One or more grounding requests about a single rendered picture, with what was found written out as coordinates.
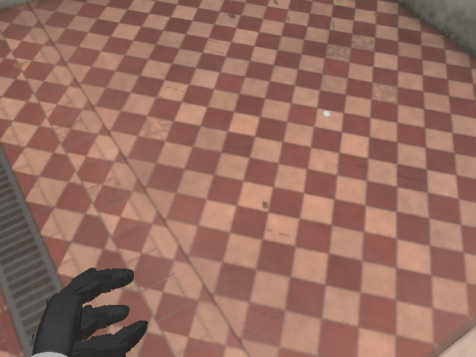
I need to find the robot left hand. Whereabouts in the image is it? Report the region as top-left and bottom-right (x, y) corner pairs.
(32, 268), (148, 357)

